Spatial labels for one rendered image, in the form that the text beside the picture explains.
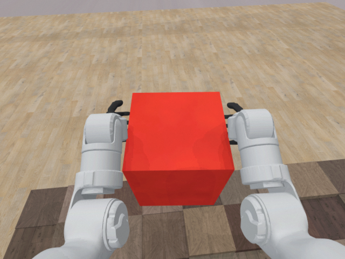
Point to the left robot upper arm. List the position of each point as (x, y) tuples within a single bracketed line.
[(93, 230)]

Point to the right robot upper arm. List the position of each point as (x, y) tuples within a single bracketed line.
[(277, 223)]

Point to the right robot hand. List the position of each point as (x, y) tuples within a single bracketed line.
[(237, 108)]

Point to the left robot hand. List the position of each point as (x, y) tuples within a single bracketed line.
[(114, 106)]

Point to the robot right forearm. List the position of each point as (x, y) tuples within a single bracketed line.
[(262, 167)]

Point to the robot left forearm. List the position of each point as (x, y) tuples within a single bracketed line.
[(101, 157)]

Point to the carton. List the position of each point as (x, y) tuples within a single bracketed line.
[(178, 151)]

